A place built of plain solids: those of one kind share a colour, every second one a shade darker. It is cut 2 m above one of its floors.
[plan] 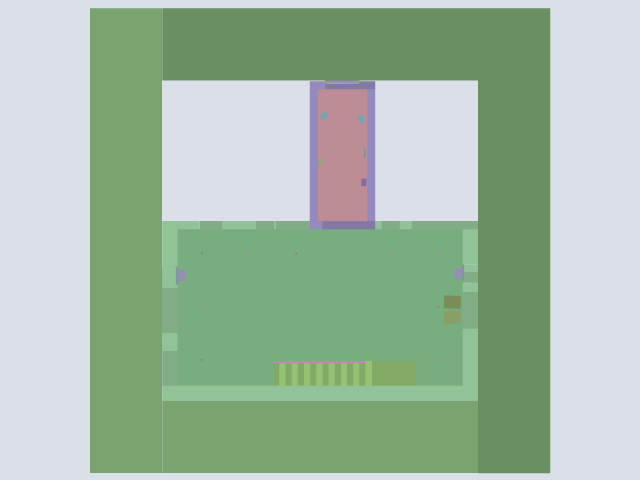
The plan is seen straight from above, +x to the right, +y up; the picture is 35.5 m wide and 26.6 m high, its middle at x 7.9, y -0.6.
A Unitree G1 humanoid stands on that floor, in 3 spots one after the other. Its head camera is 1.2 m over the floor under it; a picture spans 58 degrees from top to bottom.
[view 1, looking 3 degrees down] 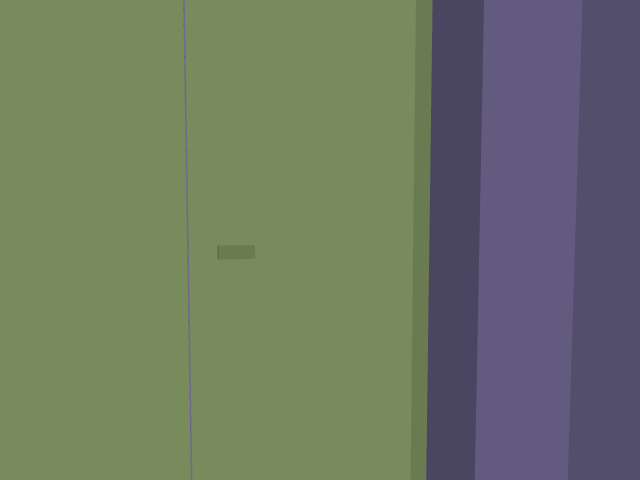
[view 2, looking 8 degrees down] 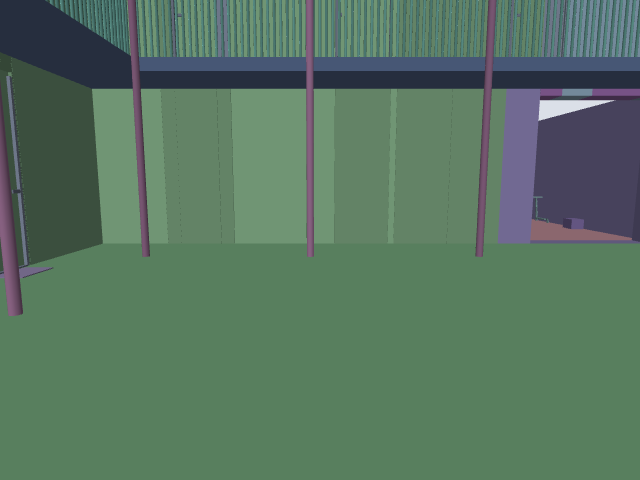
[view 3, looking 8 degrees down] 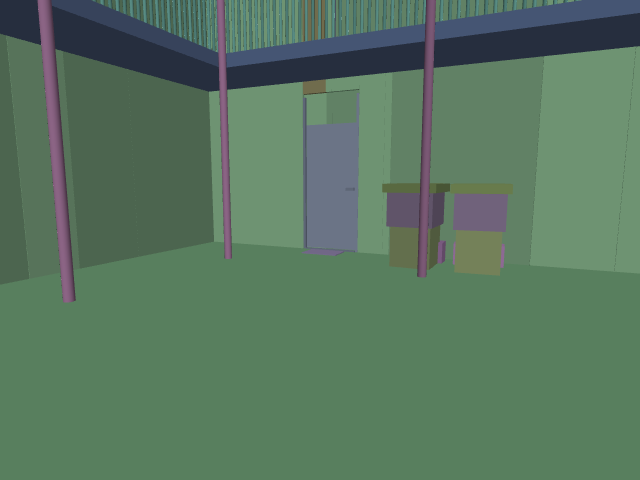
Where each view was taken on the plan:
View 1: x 9.14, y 6.50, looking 73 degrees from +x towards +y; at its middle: street_door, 1.63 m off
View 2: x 4.08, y -8.05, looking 90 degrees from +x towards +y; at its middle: wall_court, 8.13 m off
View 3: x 9.14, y -5.38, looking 25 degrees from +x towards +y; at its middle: dwelling_door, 7.48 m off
